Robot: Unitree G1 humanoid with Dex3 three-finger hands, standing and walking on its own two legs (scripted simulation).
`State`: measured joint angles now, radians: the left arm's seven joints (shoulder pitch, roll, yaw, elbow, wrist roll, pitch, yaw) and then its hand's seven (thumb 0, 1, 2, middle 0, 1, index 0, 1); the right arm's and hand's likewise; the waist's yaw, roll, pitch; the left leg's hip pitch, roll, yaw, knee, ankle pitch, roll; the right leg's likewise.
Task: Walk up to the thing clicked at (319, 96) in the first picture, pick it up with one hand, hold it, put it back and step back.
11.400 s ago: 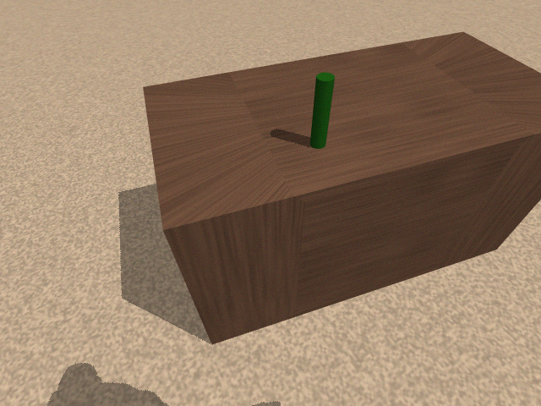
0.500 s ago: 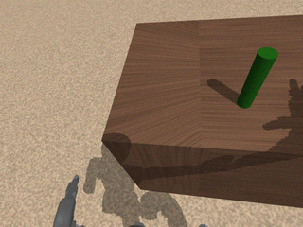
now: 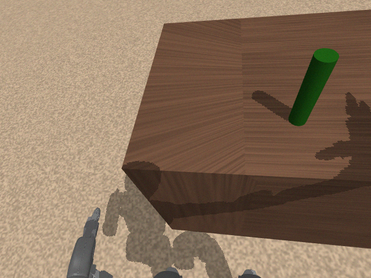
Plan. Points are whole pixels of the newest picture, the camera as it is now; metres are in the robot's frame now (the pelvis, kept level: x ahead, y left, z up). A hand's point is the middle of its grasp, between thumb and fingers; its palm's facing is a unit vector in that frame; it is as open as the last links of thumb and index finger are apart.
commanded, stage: approach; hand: right
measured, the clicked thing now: (309, 92) +0.51 -0.21 +0.07
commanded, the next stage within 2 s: close in in 0.04 s
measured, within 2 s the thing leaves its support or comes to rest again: neither
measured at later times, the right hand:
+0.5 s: hand (323, 106) +0.49 -0.24 +0.05, palm faces +0.15 +0.99 +0.03, open 17.7 cm
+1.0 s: hand (302, 104) +0.50 -0.20 +0.05, palm faces +0.14 +0.99 +0.03, open 17.2 cm
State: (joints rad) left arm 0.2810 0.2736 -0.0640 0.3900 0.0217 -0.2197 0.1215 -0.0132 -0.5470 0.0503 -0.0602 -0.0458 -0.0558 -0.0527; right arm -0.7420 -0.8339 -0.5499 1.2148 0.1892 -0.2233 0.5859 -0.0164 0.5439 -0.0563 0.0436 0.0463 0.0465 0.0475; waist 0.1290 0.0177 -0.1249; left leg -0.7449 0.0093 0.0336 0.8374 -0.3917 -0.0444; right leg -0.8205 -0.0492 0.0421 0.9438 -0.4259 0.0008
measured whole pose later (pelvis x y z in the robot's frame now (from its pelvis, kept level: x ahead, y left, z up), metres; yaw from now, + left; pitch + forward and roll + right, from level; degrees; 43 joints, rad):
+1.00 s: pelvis -0.01 +0.01 -0.03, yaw +2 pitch +20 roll +4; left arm 0.40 0.25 0.03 0.05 0.04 -0.06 -0.01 -0.01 -0.58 0.08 -0.06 -0.04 -0.04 -0.06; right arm -0.83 -0.52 -0.49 1.12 0.05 -0.32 0.14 -0.02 0.46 -0.04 0.07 0.04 0.06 0.04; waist 0.21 -0.01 -0.14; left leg -0.92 -0.01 0.01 1.01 -0.45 -0.04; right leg -0.97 -0.07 0.03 1.09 -0.48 0.01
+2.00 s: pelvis -0.01 +0.01 -0.03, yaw +2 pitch +21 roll +4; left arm 0.36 0.27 0.04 0.06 0.05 -0.02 -0.01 -0.01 -0.54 0.05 -0.06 -0.05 -0.06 -0.05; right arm -0.86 -0.56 -0.51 1.17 0.01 -0.33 0.11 -0.01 0.00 -0.92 1.00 1.06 1.03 1.07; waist 0.23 -0.01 -0.13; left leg -0.93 -0.02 0.01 1.00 -0.44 -0.03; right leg -0.98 -0.08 0.03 1.09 -0.48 0.01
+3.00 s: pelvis +0.01 +0.01 +0.00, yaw +2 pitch +17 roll +2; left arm 0.33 0.24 0.02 0.23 0.03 -0.06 -0.01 -0.01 -0.53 0.05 -0.06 -0.05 -0.06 -0.05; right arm -0.92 -0.55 -0.46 1.15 0.05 -0.24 0.12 -0.01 -0.11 -1.22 1.00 1.21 1.01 1.22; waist 0.18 0.00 -0.11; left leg -0.73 -0.01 0.00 0.83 -0.39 -0.03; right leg -0.77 -0.06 0.01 0.91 -0.42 0.01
